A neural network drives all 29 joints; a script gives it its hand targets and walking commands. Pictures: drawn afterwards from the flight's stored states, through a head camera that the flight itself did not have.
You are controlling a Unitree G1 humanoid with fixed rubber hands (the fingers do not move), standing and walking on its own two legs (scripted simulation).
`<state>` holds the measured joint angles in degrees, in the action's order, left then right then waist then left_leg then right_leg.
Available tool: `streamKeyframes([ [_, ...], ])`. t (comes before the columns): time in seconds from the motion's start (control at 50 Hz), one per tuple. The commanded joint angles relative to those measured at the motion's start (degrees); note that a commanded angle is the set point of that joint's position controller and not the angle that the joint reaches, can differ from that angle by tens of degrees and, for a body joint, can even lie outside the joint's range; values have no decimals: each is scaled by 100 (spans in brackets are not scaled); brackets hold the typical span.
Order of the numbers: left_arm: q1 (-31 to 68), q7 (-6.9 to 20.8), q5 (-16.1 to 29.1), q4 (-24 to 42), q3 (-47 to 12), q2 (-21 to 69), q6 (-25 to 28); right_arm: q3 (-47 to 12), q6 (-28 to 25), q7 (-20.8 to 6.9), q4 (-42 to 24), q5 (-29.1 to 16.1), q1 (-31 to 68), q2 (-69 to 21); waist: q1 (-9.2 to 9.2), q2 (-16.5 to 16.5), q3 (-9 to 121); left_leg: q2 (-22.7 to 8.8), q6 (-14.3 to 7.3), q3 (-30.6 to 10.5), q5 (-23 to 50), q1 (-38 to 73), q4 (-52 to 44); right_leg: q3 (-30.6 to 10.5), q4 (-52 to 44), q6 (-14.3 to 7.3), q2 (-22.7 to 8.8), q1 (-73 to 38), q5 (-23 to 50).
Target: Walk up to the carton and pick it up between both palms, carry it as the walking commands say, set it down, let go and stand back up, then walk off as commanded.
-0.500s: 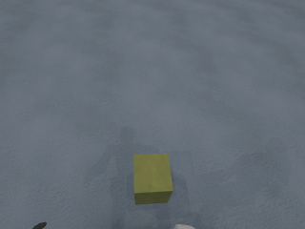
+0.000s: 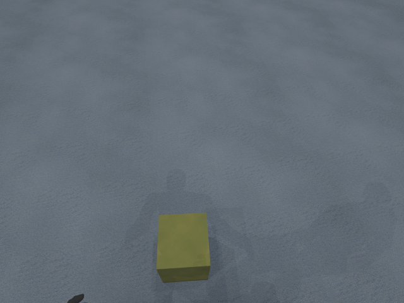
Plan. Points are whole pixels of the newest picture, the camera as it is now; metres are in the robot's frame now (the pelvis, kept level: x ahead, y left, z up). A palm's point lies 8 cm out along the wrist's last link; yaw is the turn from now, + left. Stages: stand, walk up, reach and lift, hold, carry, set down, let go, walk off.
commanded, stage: walk up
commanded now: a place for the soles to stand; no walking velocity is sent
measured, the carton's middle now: (184, 248) +0.41 +0.08 -0.64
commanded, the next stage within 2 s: none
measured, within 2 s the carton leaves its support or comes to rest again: neither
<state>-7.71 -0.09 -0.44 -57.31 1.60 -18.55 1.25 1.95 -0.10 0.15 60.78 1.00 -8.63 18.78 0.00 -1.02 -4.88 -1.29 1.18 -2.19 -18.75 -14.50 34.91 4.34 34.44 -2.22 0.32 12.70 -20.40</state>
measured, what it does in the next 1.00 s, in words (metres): stands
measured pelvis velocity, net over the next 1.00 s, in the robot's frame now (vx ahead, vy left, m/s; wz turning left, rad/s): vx -0.01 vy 0.05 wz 0.03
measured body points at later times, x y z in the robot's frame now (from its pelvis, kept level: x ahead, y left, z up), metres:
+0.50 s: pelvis +0.00 +0.03 +0.01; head +0.02 +0.03 +0.46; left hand +0.08 +0.34 -0.12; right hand +0.12 -0.27 -0.11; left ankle +0.00 +0.14 -0.73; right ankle -0.02 -0.09 -0.73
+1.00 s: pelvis -0.01 +0.05 +0.02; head +0.00 +0.05 +0.47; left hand +0.06 +0.35 -0.11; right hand +0.08 -0.24 -0.12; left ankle +0.00 +0.14 -0.73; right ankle -0.02 -0.09 -0.73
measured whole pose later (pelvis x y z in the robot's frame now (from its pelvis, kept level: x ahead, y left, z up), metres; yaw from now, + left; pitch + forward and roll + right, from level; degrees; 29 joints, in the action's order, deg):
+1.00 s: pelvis -0.01 +0.05 +0.02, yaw +2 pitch -3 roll -1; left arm -6.9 -0.3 -0.7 -64.2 1.2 -20.1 1.7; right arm 1.3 0.1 -0.6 64.1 0.6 -6.3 18.2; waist 0.3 0.3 -2.9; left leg 2.2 -2.0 -1.5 -11.2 -7.8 21.8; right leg 4.7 19.5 1.8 -3.1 4.7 -11.9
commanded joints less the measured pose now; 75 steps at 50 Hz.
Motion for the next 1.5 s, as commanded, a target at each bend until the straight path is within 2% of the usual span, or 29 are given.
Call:
streamKeyframes([
  [0.0,-203,-229,26,117,423,-1873,258,240,-68,85,-320,-134,270,1296,165,-4,977,-183,-413,-138,2071,-140,-19,-1224,-763,-344,-1508,-1409,4503],
  [0.04,-14,-244,-18,122,335,-1676,238,211,-5,50,-344,-189,352,1164,155,-478,990,-139,-429,-15,1616,-158,-117,-960,-823,-152,-1372,-1439,4521],
  [0.06,92,-240,-24,183,369,-1695,231,216,20,32,-397,-159,367,1125,92,-686,986,-182,-402,44,1418,-105,-252,-934,-768,-234,-1368,-1353,4400],
  [0.1,226,-237,13,215,367,-1628,201,230,20,39,-362,-136,276,1227,19,-378,1106,-208,-435,50,2152,157,-385,-787,-691,-236,-1291,-1249,3950],
  [0.12,223,-224,22,232,321,-1570,188,216,14,31,-362,-132,389,1254,43,-550,1043,-295,-478,-124,2473,420,-478,-672,-720,-182,-1114,-975,3552],
  [0.14,282,-223,53,220,277,-1456,192,263,7,38,-331,-92,370,1334,49,-283,1104,-346,-525,-147,2836,609,-503,-630,-685,-116,-1004,-887,3403],
  [0.16,319,-217,69,185,249,-1391,169,252,-1,25,-350,-118,438,1326,73,-435,1237,-389,-591,-247,2898,743,-516,-484,-750,-10,-892,-841,3104],
  [0.22,272,-193,42,162,260,-1453,177,229,8,17,-365,-111,669,1346,132,-138,1178,-370,-525,-203,2681,812,-528,-620,-944,20,-925,-805,2992],
  [0.26,274,-214,9,109,281,-1543,170,244,50,18,-433,-89,674,1323,143,-207,1007,-323,-501,-140,2417,463,-488,-701,-1020,-22,-1056,-1021,3028],
  [0.28,232,-208,-3,70,296,-1538,169,207,62,16,-446,-112,820,1263,161,-346,940,-264,-477,-202,2327,347,-459,-908,-1156,-124,-1116,-1064,2988],
  [0.3,320,-204,-25,86,302,-1639,185,214,93,10,-397,-109,757,1279,118,-79,865,-251,-431,-101,1997,345,-520,-975,-1235,-199,-1279,-1023,2845],
  [0.32,339,-194,-28,124,298,-1658,174,219,99,1,-400,-104,720,1237,93,-166,913,-241,-407,-85,1989,407,-600,-979,-1224,-254,-1308,-974,2823],
  [0.36,488,-185,-10,147,257,-1587,174,236,80,-7,-337,-77,712,1304,16,-11,878,-292,-416,-202,1930,743,-822,-833,-1311,-206,-1212,-767,2260],
  [0.38,631,-178,5,99,239,-1563,164,236,56,-6,-316,-52,595,1329,-42,-124,816,-350,-476,-357,2100,769,-906,-719,-1213,-133,-1066,-640,1932],
  [0.44,596,-156,2,21,163,-1345,151,229,15,-14,-253,-39,798,1363,74,225,723,-534,-603,-659,2003,711,-1276,-488,-1290,36,-722,-615,1394],
  [0.6,472,-89,-7,-213,157,-1405,143,189,-74,-2,-146,-20,819,1391,91,557,534,-553,-505,-924,1269,349,-1856,-475,-1455,68,-627,-841,810],
  [0.64,506,-82,-40,-233,173,-1332,142,169,-83,-7,-136,-8,815,1339,69,489,447,-570,-517,-970,903,291,-2015,-443,-1503,63,-623,-856,796],
  [0.66,360,-71,-20,-320,175,-1361,146,158,-81,-5,-136,-28,873,1364,142,779,553,-547,-479,-930,855,237,-1952,-496,-1599,51,-680,-923,703],
  [0.68,424,-73,-42,-293,180,-1379,153,174,-83,-6,-126,-2,803,1348,95,464,469,-525,-451,-918,880,273,-2035,-487,-1614,40,-688,-914,844],
  [0.7,389,-60,-37,-339,170,-1373,157,167,-94,-9,-113,-6,772,1379,86,406,454,-533,-445,-905,842,328,-2044,-487,-1649,60,-692,-862,813],
  [0.76,452,-64,11,-322,176,-1347,173,177,-117,-5,-84,-4,658,1364,45,543,541,-475,-439,-927,1189,443,-1965,-538,-1684,70,-738,-896,967],
  [0.82,387,-60,-39,-317,183,-1396,179,160,-120,0,-86,-5,636,1257,47,206,528,-448,-413,-786,1262,445,-1901,-523,-1787,64,-766,-866,1003],
  [0.9,399,-77,-8,-281,171,-1370,203,153,-122,8,-71,-42,488,1260,11,98,770,-429,-435,-720,1830,570,-1729,-569,-1791,55,-867,-1038,1323],
  [1.0,414,-93,-39,-273,189,-1343,183,160,-116,-5,-81,-24,474,1276,15,141,591,-394,-394,-695,1584,490,-1725,-502,-1756,39,-855,-931,1232],
  [1.04,402,-95,-41,-263,232,-1434,187,153,-111,-8,-84,-42,487,1284,55,-56,576,-420,-398,-780,1650,373,-1676,-536,-1745,41,-865,-949,1306],
  [1.18,484,-112,-44,-208,215,-1436,165,170,-99,-5,-139,-43,458,1284,-18,233,649,-332,-359,-716,1737,410,-1595,-564,-1724,-7,-921,-967,1278],
  [1.22,523,-74,-35,-177,334,-1492,110,195,-143,13,-264,-28,371,1355,-9,-145,400,-339,-398,-835,1760,121,-1452,-319,-1516,-12,-801,-894,1088],
  [1.26,435,-62,-36,-86,343,-1478,61,182,-149,14,-221,-62,314,1367,4,129,522,-297,-397,-708,1854,119,-1248,-324,-1449,-27,-866,-973,1216],
  [1.48,427,-38,-18,157,462,-1425,-24,250,-171,67,-544,-2,211,1407,63,350,668,-249,-472,-942,1932,-170,-1033,-316,-1092,-152,-891,-1144,979],
])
